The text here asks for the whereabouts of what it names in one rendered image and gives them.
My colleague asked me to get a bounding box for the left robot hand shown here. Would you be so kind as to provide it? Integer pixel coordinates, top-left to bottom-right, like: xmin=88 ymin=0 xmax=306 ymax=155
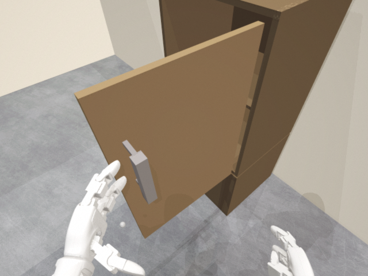
xmin=64 ymin=160 xmax=145 ymax=276

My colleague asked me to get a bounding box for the cupboard door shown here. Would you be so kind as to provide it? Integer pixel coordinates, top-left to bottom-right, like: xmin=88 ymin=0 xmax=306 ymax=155
xmin=74 ymin=21 xmax=265 ymax=239

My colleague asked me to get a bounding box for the robot left forearm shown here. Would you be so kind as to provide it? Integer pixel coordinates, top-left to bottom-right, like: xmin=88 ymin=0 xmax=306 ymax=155
xmin=52 ymin=256 xmax=95 ymax=276

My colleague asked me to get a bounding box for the handle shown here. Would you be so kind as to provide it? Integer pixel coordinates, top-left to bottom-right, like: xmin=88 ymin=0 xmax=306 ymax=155
xmin=122 ymin=140 xmax=158 ymax=204

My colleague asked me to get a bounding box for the right robot hand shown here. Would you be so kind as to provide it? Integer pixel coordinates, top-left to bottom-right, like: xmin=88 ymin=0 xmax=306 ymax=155
xmin=267 ymin=225 xmax=314 ymax=276

